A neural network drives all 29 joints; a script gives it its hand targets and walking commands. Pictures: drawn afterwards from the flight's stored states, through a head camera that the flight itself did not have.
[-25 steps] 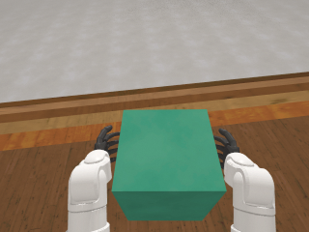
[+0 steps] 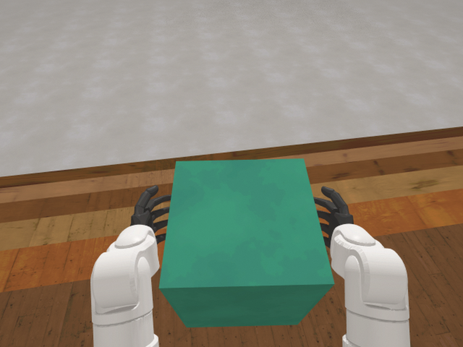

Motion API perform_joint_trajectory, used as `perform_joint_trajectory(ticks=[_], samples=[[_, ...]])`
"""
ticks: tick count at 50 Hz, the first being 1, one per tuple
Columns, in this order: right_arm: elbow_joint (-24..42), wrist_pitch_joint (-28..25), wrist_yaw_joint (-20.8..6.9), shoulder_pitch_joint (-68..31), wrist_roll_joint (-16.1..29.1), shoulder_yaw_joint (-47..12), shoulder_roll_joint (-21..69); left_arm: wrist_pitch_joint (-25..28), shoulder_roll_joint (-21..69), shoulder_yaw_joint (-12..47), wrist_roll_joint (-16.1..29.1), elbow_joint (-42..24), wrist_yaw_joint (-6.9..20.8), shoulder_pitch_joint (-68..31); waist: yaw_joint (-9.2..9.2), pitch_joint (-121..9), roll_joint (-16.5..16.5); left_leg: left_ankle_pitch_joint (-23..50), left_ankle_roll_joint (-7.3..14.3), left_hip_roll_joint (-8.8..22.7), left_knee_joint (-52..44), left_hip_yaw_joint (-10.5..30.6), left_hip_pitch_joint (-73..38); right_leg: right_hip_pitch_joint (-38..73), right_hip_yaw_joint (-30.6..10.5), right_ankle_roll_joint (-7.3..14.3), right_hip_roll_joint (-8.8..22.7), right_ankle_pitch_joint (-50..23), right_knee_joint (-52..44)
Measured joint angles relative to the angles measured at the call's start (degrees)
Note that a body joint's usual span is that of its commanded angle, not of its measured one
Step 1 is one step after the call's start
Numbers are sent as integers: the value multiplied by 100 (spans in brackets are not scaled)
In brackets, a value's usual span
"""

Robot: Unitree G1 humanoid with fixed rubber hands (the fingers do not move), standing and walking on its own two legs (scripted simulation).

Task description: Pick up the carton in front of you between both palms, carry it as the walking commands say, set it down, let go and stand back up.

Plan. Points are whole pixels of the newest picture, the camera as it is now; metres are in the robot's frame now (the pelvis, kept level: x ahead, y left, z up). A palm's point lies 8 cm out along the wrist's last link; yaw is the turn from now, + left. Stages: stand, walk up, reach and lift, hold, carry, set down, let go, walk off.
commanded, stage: carry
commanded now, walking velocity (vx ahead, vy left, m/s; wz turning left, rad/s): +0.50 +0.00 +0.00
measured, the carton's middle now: (241, 248) +0.28 +0.00 +0.02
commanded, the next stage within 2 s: none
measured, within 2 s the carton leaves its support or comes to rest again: neither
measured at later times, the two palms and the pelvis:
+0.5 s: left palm (180, 85) +0.66 +0.14 +0.12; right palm (300, 86) +0.68 -0.16 +0.11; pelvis +0.31 -0.03 +0.00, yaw +2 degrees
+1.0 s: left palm (195, 39) +0.98 +0.13 +0.10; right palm (287, 39) +0.97 -0.17 +0.11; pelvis +0.63 -0.01 -0.03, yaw -2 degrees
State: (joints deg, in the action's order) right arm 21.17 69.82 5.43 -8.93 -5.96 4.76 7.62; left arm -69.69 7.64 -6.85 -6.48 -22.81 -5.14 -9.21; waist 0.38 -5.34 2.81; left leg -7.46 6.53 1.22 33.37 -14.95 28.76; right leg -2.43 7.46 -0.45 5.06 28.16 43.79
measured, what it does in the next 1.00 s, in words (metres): walks ahead: right foot, then left foot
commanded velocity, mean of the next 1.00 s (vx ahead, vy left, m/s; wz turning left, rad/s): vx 0.50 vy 0.00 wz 0.00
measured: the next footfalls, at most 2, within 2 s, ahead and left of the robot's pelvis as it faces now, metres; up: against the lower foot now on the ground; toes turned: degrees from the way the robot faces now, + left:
right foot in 0.44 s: +0.45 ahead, -0.08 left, +0.00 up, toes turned -6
left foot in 0.96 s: +0.64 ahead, +0.06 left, -0.01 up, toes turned -2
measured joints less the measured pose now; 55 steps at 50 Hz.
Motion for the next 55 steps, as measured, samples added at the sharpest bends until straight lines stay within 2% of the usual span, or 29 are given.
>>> perform_joint_trajectory(ticks=[2,3,5,9,13,16,19,21,22,23,25,26,28,34,38,43,46,47,48,49,50,51,53,55], samples=[[-188,29,-4,-106,-8,47,15,-53,8,-73,-21,129,-5,-80,75,151,-59,-345,-45,20,18,14,-206,-1013,-367,96,-170,-126,1886],[-200,38,-4,-119,-8,76,18,-64,12,-73,-29,166,-6,-118,103,227,-94,-364,-126,22,-103,34,-350,-1474,-431,146,-226,-228,2440],[-178,17,-5,-132,12,156,21,-39,30,-49,-49,224,-9,-203,148,350,-139,-412,-149,-11,-376,71,-653,-2246,-449,219,-207,-563,2792],[-217,-141,-7,-233,65,303,32,113,58,-48,-84,334,-12,-377,212,400,-208,-608,-175,-49,-788,196,-1218,-3264,-396,246,-53,-1044,2146],[-434,-267,-2,-611,123,418,3,219,53,-173,-108,431,-26,-669,216,382,-248,-919,-291,-35,-1027,310,-1790,-3681,-310,218,20,-1624,987],[-758,-296,29,-1131,175,397,-175,215,-140,-211,-65,642,-92,-1112,200,390,-276,-1251,-420,-12,-1047,373,-2175,-3648,-162,258,-40,-2133,21],[-1214,-227,69,-1731,212,371,-414,162,-395,-271,51,1108,-130,-1691,168,357,-335,-1738,-571,37,-817,434,-2464,-3393,75,389,-212,-2330,-710],[-1544,-135,101,-2081,223,394,-583,136,-519,-286,121,1593,-159,-2132,94,331,-337,-2168,-631,117,-137,438,-2472,-2956,259,485,-369,-2387,-1227],[-1747,-113,99,-2258,250,419,-691,159,-549,-302,135,1884,-171,-2356,15,336,-338,-2174,-629,182,563,488,-2280,-2875,264,582,-405,-2320,-1140],[-1990,-115,97,-2448,298,451,-803,217,-558,-328,137,2165,-191,-2545,-88,396,-406,-2083,-609,177,1497,764,-1932,-2949,283,675,-451,-2073,-786],[-2458,-107,97,-2712,359,529,-909,249,-592,-370,174,2631,-240,-2777,-228,534,-405,-2104,-481,-41,3208,1275,-1155,-2899,257,779,-498,-1656,-489],[-2613,-80,106,-2794,354,563,-908,235,-618,-371,209,2772,-269,-2823,-279,608,-381,-2056,-425,-118,3725,1402,-810,-2795,229,774,-518,-1565,-524],[-2759,-31,113,-2913,299,621,-869,214,-684,-389,306,2907,-297,-2877,-339,764,-337,-1860,-369,-148,4088,1510,-210,-2557,186,739,-545,-1493,-706],[-2517,-161,171,-3022,205,742,-709,327,-673,-667,415,2759,-333,-3088,-323,1076,-279,-1408,-395,52,2815,1529,802,-1962,115,786,-590,-1155,-1092],[-2180,-248,200,-2842,188,829,-559,377,-509,-812,365,2441,-323,-2975,-293,1001,-287,-916,-377,-6,1911,1426,880,-1579,-8,717,-648,-814,-1201],[-1669,-224,208,-2642,235,918,-489,354,-393,-734,302,2035,-300,-2882,-224,720,-243,-217,-234,-187,1982,1120,831,-1203,-55,645,-710,-63,-798],[-1606,-191,205,-2560,251,924,-490,337,-402,-627,267,2002,-277,-2798,-208,373,-179,-330,-101,-266,2154,1107,731,-1068,-16,655,-733,533,-110],[-1668,-171,204,-2556,236,895,-486,323,-421,-610,261,2018,-264,-2734,-175,260,-187,-485,-43,-299,2051,1137,600,-1080,52,628,-706,620,313],[-1800,-173,203,-2561,200,852,-453,299,-475,-604,258,2056,-242,-2660,-118,174,-143,-565,-77,-359,1964,1141,411,-1163,116,534,-589,316,905],[-1985,-218,204,-2546,133,790,-374,260,-582,-605,269,2135,-196,-2593,-32,173,98,-330,-207,-498,1999,982,222,-1259,3,457,-341,-222,1586],[-2199,-234,203,-2531,60,714,-315,207,-677,-616,274,2251,-142,-2524,61,202,302,411,-407,-611,1952,808,20,-1354,-249,375,-222,-196,2241],[-2401,-195,209,-2516,12,642,-301,160,-720,-593,255,2381,-123,-2434,172,166,307,1085,-631,-703,1836,814,-148,-1527,-491,292,-314,54,2787],[-2655,-105,197,-2480,52,545,-402,97,-692,-555,209,2551,-116,-2321,412,170,-3,1800,-672,-838,1672,1068,-400,-1994,-725,192,-667,564,3191],[-2687,-86,196,-2496,226,400,-599,51,-614,-592,107,2564,-124,-2421,606,407,-299,2413,-707,-895,1491,1307,-713,-2398,-771,139,-905,461,2556]])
